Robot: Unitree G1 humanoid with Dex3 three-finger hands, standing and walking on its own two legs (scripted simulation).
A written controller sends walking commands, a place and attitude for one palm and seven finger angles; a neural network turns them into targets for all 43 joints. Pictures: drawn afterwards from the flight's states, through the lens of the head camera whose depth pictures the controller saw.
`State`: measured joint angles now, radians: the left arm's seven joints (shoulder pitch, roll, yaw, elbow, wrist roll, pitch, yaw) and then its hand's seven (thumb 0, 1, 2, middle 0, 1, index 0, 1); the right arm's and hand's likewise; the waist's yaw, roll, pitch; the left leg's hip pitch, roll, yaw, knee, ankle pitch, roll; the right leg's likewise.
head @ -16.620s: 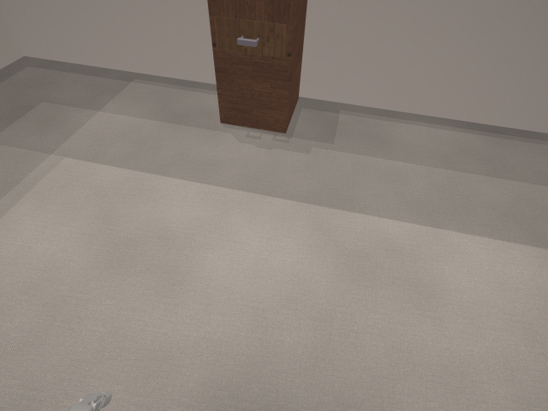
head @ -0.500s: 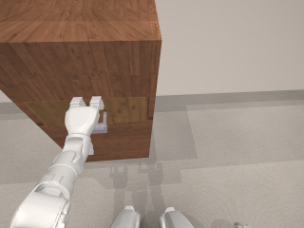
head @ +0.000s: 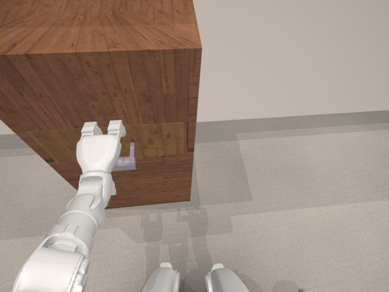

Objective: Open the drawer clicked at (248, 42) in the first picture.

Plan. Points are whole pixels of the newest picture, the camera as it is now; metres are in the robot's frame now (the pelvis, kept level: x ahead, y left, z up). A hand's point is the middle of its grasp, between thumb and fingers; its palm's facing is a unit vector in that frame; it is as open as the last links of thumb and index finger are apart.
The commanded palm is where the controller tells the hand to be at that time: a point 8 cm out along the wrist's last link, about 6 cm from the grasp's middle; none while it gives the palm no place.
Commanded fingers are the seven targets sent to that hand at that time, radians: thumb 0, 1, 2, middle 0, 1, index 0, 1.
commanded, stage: move the hooked fingers above the handle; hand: left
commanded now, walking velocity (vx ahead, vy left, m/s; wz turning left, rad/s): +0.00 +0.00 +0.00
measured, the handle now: (116, 156) +0.46 +0.21 -0.11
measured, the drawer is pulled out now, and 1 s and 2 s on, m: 0.00 0.00 0.00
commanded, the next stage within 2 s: lower the fingers behind the handle in 1.64 s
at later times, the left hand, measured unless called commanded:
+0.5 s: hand (99, 161) +0.41 +0.22 -0.05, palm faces +0.03 +0.02 -1.00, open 13.8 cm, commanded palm +0.38 +0.21 +0.00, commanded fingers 0.00 -0.50 0.30 -0.30 -1.20 -0.30 -1.20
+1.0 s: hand (96, 168) +0.40 +0.23 -0.06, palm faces -0.04 +0.01 -1.00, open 13.8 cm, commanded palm +0.38 +0.22 +0.01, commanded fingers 0.00 -0.50 0.30 -0.30 -1.20 -0.30 -1.20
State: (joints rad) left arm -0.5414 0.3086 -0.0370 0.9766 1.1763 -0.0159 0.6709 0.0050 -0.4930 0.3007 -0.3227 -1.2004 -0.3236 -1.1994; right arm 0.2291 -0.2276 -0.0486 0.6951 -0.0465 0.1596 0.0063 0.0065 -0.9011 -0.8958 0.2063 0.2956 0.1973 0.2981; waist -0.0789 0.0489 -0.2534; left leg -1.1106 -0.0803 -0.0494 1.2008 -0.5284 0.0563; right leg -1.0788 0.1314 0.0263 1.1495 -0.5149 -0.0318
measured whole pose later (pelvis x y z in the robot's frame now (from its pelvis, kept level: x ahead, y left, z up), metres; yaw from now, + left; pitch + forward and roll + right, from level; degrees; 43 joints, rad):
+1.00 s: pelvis +0.00 -0.01 +0.00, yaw +0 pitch +26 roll -1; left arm -0.52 0.33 -0.01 1.00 1.12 0.09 0.63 0.01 -0.49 0.30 -0.36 -1.24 -0.32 -1.20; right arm 0.21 -0.22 -0.03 0.69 -0.03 0.16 -0.01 0.01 -0.90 -0.90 0.20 0.30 0.20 0.30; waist -0.06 0.05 -0.23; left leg -1.09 -0.08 -0.02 1.16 -0.52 0.05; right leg -1.08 0.13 0.05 1.14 -0.51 -0.03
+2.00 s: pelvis +0.00 +0.00 -0.01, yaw +0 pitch +27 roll -2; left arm -0.55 0.32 -0.05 1.02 1.12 0.09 0.64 0.00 -0.49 0.30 -0.32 -1.20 -0.32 -1.20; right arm 0.22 -0.23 -0.06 0.70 -0.04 0.15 0.02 0.01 -0.90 -0.90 0.20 0.30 0.20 0.30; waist -0.06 0.05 -0.23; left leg -1.16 -0.08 -0.04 1.23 -0.53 0.06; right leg -1.13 0.13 0.03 1.19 -0.52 -0.03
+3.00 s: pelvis -0.03 -0.02 -0.06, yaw +0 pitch +31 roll -2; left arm -0.66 0.37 -0.07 1.05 1.15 0.02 0.66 0.00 -0.49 0.30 -0.24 -1.30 -0.32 -1.20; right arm 0.21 -0.24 -0.03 0.71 -0.04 0.09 0.01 0.01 -0.90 -0.90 0.21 0.30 0.20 0.30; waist -0.06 0.04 -0.27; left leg -1.40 -0.08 -0.05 1.44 -0.58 0.03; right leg -1.37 0.13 -0.02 1.40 -0.57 -0.05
